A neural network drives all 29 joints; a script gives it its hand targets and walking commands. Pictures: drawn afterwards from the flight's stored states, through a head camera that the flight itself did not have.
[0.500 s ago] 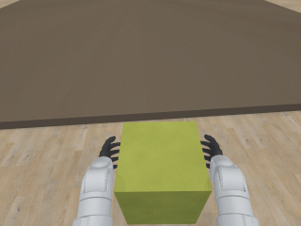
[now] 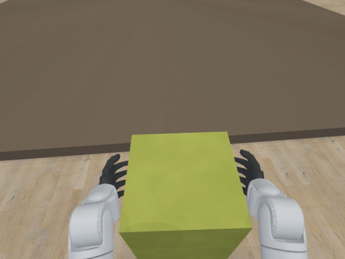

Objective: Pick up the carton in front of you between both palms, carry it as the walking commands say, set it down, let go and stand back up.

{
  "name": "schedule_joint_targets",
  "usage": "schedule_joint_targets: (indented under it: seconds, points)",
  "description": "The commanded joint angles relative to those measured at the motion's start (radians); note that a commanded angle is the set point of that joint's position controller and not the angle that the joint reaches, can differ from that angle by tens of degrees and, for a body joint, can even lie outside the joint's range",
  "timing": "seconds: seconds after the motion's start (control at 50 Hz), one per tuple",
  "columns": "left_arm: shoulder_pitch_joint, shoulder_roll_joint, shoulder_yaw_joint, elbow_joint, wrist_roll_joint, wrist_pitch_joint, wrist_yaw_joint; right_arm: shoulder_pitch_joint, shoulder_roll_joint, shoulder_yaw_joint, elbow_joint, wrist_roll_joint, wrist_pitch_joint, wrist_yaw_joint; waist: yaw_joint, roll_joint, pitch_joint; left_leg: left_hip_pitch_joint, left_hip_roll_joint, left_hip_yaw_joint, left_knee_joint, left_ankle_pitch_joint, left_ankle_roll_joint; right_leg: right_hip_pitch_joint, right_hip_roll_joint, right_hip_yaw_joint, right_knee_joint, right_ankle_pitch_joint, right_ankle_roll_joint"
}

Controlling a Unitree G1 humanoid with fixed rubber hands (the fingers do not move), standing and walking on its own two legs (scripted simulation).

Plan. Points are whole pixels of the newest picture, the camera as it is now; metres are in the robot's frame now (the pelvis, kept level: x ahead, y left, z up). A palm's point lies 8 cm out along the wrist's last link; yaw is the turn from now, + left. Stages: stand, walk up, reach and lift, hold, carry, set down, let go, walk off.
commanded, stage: carry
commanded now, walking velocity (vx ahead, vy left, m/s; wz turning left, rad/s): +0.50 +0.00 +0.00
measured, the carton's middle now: (181, 200) +0.27 +0.01 +0.03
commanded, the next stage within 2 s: none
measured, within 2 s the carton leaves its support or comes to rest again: neither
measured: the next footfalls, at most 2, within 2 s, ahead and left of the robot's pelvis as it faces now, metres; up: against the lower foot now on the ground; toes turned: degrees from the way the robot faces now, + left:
right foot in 0.28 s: +0.32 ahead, -0.13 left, +0.00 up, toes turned -13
left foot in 0.76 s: +0.66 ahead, +0.07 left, +0.00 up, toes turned +14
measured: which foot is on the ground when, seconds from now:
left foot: down 0.00-0.32, up 0.34-0.74, down 0.76-1.00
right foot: up 0.00-0.26, down 0.28-0.80, up 0.82-1.00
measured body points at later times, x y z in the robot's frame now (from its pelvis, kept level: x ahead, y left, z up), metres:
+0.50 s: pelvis +0.28 -0.06 +0.01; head +0.29 -0.07 +0.46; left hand +0.53 +0.11 +0.09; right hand +0.56 -0.19 +0.09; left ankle +0.27 +0.07 -0.66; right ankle +0.28 -0.12 -0.73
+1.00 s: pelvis +0.61 -0.01 +0.01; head +0.64 +0.01 +0.46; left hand +0.91 +0.13 +0.13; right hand +0.90 -0.17 +0.14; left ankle +0.62 +0.06 -0.73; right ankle +0.61 -0.15 -0.65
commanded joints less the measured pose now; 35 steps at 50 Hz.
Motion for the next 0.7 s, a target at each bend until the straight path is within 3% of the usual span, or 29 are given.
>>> schedule_joint_targets:
  seconds: [0.0,0.02,0.04,0.08,0.12,0.2,0.22,0.26,0.28,0.3,0.32,0.34,0.38,0.4,0.44,0.48,0.54,0.58,0.68]
  points:
    - [-0.489,-0.843,-0.734,-0.177,-0.384,0.043,-0.154,-0.316,0.864,0.62,-0.154,0.293,0.048,0.13,-0.048,0.231,-0.14,0.619,0.464,-0.688,-0.241,0.024,0.231,-0.636,-0.008,-0.019,0.351,-0.114,-0.026]
    - [-0.493,-0.844,-0.73,-0.174,-0.39,0.049,-0.156,-0.361,0.866,0.631,-0.193,0.308,0.056,0.125,-0.049,0.151,-0.13,0.594,0.442,-0.614,-0.233,0.089,0.214,-0.652,-0.031,-0.008,0.374,-0.11,-0.029]
    - [-0.489,-0.847,-0.722,-0.17,-0.392,0.051,-0.155,-0.395,0.868,0.646,-0.217,0.321,0.061,0.123,-0.049,0.107,-0.127,0.561,0.42,-0.543,-0.262,0.039,0.185,-0.643,-0.048,-0.005,0.326,-0.064,-0.028]
    - [-0.455,-0.855,-0.716,-0.164,-0.393,0.055,-0.147,-0.413,0.861,0.669,-0.247,0.349,0.073,0.121,-0.041,0.119,-0.106,0.464,0.345,-0.367,-0.307,0.015,0.123,-0.529,-0.045,-0.047,0.16,0.069,-0.01]
    - [-0.41,-0.841,-0.697,-0.154,-0.37,0.056,-0.132,-0.405,0.842,0.683,-0.252,0.37,0.082,0.125,-0.035,0.16,-0.086,0.375,0.287,-0.243,-0.309,0.056,0.091,-0.402,-0.012,-0.1,0.027,0.159,0.002]
    - [-0.363,-0.791,-0.661,-0.149,-0.319,0.064,-0.106,-0.386,0.783,0.679,-0.243,0.385,0.097,0.132,-0.029,0.192,-0.047,0.24,0.25,-0.11,-0.268,0.073,0.044,-0.164,0.027,-0.192,-0.147,0.344,-0.002]
    - [-0.349,-0.78,-0.654,-0.146,-0.315,0.068,-0.102,-0.38,0.778,0.682,-0.238,0.389,0.103,0.132,-0.022,0.186,-0.047,0.2,0.237,-0.078,-0.215,0.096,0.03,-0.074,0.041,-0.216,-0.174,0.36,-0.007]
    - [-0.349,-0.761,-0.641,-0.145,-0.312,0.078,-0.099,-0.363,0.755,0.676,-0.232,0.384,0.115,0.131,-0.01,0.129,-0.109,0.083,0.168,0.028,0.051,0.207,-0.013,0.203,0.065,-0.247,-0.185,0.255,-0.026]
    - [-0.333,-0.747,-0.632,-0.134,-0.304,0.082,-0.097,-0.373,0.733,0.67,-0.235,0.381,0.123,0.131,0.015,0.0,-0.155,-0.06,0.114,0.049,0.282,0.097,-0.054,0.351,-0.09,0.002,-0.275,0.099,-0.059]
    - [-0.347,-0.737,-0.632,-0.126,-0.3,0.083,-0.098,-0.386,0.729,0.672,-0.249,0.377,0.132,0.131,0.016,-0.246,-0.204,-0.313,0.009,0.015,0.593,-0.206,-0.095,0.498,-0.363,0.483,-0.441,-0.09,-0.197]
    - [-0.34,-0.764,-0.64,-0.123,-0.313,0.083,-0.102,-0.401,0.734,0.677,-0.247,0.384,0.135,0.137,0.015,-0.22,-0.183,-0.405,0.038,-0.124,0.737,-0.277,-0.062,0.462,-0.402,0.59,-0.499,0.02,-0.245]
    - [-0.358,-0.803,-0.658,-0.142,-0.321,0.079,-0.111,-0.408,0.774,0.686,-0.244,0.39,0.131,0.146,0.011,-0.143,-0.177,-0.427,0.087,-0.167,0.789,-0.258,-0.036,0.417,-0.376,0.501,-0.47,0.142,-0.238]
    - [-0.416,-0.889,-0.701,-0.177,-0.346,0.061,-0.131,-0.399,0.86,0.69,-0.227,0.379,0.111,0.162,0.005,0.014,-0.181,-0.406,0.148,-0.196,0.739,-0.141,-0.017,0.325,-0.332,0.341,-0.461,0.226,-0.189]
    - [-0.442,-0.917,-0.723,-0.195,-0.358,0.052,-0.14,-0.388,0.892,0.692,-0.22,0.37,0.097,0.167,0.001,0.021,-0.179,-0.364,0.161,-0.199,0.666,-0.097,-0.019,0.275,-0.303,0.255,-0.483,0.222,-0.158]
    - [-0.475,-0.927,-0.751,-0.21,-0.38,0.036,-0.155,-0.382,0.909,0.689,-0.213,0.345,0.072,0.165,0.001,-0.021,-0.166,-0.321,0.136,-0.153,0.55,-0.055,-0.023,0.242,-0.268,0.148,-0.509,0.222,-0.139]
    - [-0.467,-0.904,-0.763,-0.21,-0.392,0.028,-0.166,-0.36,0.898,0.683,-0.205,0.319,0.055,0.158,0.001,-0.041,-0.141,-0.337,0.124,-0.121,0.433,-0.01,-0.03,0.253,-0.249,0.087,-0.535,0.235,-0.144]
    - [-0.432,-0.86,-0.76,-0.2,-0.393,0.027,-0.173,-0.325,0.865,0.676,-0.202,0.298,0.05,0.145,0.002,-0.059,-0.093,-0.343,0.101,-0.068,0.238,0.079,-0.035,0.293,-0.207,-0.006,-0.519,0.392,-0.138]
    - [-0.398,-0.833,-0.746,-0.191,-0.384,0.033,-0.171,-0.308,0.846,0.676,-0.207,0.297,0.056,0.14,0.004,-0.076,-0.067,-0.318,0.081,-0.031,0.15,0.12,-0.03,0.312,-0.189,-0.057,-0.499,0.508,-0.128]
    - [-0.353,-0.803,-0.711,-0.183,-0.349,0.055,-0.159,-0.322,0.816,0.684,-0.24,0.327,0.085,0.145,0.009,-0.109,0.006,-0.212,0.057,0.036,0.017,0.183,-0.006,0.336,-0.173,-0.125,-0.448,0.645,-0.103]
